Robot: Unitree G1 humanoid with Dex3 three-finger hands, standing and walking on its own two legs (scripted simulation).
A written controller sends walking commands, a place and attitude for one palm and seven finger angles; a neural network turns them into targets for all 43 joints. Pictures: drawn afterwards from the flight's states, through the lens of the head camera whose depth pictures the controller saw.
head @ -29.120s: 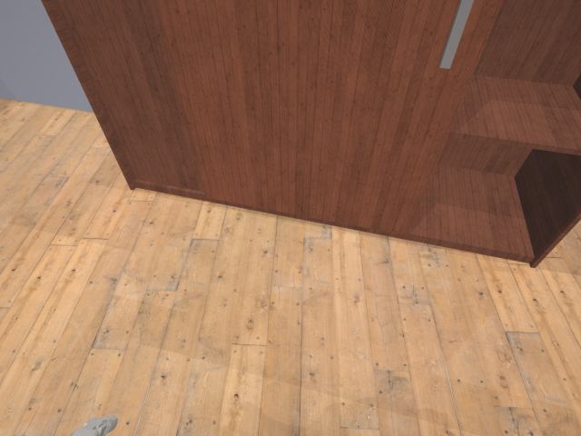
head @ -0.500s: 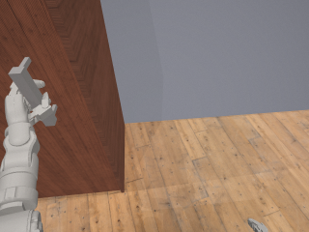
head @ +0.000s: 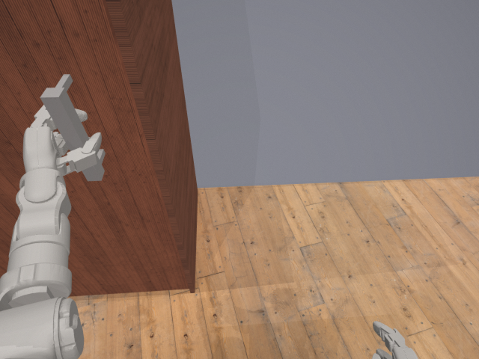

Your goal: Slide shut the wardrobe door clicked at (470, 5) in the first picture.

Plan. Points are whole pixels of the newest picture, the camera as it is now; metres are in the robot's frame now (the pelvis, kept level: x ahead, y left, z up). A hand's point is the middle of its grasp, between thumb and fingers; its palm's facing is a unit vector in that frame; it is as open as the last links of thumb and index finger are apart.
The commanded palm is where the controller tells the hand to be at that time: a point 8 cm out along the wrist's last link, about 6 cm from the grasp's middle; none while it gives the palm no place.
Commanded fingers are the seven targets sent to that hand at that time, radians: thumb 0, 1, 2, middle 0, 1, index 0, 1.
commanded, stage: loosen the grip on the handle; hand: left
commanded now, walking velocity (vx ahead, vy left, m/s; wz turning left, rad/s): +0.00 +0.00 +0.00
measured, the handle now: (81, 131) +0.45 +0.31 +0.14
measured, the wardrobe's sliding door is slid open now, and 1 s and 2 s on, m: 0.00 0.00 0.00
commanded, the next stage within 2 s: slip the hand off the handle in 0.42 s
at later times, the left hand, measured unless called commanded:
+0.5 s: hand (88, 147) +0.42 +0.28 +0.13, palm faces +0.41 -0.89 -0.22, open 14.4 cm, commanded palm +0.37 +0.32 +0.15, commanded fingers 0.00 -0.55 0.20 -0.25 -1.15 -0.25 -1.15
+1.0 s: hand (40, 154) +0.39 +0.35 +0.14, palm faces +0.47 -0.85 -0.24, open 14.6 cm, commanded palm +0.36 +0.38 +0.15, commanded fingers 0.00 -0.55 0.20 -0.25 -1.15 -0.25 -1.15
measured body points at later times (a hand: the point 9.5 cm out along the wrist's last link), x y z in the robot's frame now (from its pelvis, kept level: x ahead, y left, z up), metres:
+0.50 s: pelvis +0.02 +0.02 +0.00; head +0.04 +0.03 +0.45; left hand +0.39 +0.33 +0.15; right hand +0.13 -0.22 -0.11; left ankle +0.06 +0.10 -0.74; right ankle -0.01 -0.10 -0.74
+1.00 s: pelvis +0.03 +0.00 -0.01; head +0.06 +0.00 +0.44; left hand +0.36 +0.39 +0.15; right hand +0.14 -0.26 -0.11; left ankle +0.06 +0.10 -0.74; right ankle -0.01 -0.10 -0.74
